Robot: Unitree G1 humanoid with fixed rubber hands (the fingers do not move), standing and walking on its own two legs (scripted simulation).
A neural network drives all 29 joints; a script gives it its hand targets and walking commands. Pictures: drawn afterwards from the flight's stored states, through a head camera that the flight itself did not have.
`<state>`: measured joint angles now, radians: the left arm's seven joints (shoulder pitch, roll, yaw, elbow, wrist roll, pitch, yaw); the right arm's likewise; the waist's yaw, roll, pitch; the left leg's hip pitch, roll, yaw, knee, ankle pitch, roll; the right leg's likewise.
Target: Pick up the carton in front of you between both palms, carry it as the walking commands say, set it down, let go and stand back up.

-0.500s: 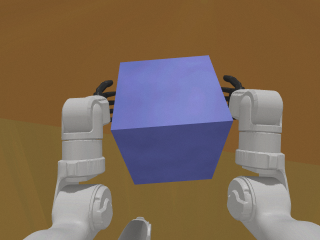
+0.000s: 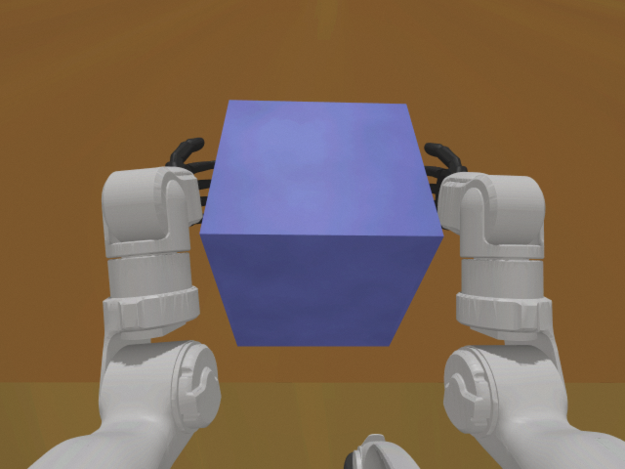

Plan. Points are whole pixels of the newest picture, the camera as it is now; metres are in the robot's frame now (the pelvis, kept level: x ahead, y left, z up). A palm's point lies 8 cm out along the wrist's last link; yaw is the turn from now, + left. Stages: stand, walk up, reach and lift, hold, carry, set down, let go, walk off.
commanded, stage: carry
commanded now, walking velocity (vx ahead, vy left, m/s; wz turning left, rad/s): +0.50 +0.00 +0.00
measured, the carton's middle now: (315, 233) +0.39 -0.02 +0.11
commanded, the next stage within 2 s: none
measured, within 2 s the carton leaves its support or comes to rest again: neither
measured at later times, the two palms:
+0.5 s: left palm (178, 50) +0.70 +0.17 +0.21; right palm (365, 42) +0.71 -0.13 +0.21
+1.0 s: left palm out of the picture +1.00 +0.15 +0.22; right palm out of the picture +1.02 -0.15 +0.21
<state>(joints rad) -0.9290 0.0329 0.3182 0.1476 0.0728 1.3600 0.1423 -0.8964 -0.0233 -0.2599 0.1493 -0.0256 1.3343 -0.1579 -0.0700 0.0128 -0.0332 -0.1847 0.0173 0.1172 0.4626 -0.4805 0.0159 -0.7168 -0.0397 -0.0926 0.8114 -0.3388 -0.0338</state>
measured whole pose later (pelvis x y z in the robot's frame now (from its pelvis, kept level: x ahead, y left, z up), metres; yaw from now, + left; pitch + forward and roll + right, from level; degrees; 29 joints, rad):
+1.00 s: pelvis +0.64 -0.01 +0.07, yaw +1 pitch +4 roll +1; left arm -0.85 0.01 0.28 0.31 0.07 1.29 0.13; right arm -0.87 -0.03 -0.28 0.31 -0.06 1.32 -0.15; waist 0.04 0.01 -0.06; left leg -0.50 0.02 0.02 1.16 -0.40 0.01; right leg -0.37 -0.02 -0.15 0.51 -0.21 -0.08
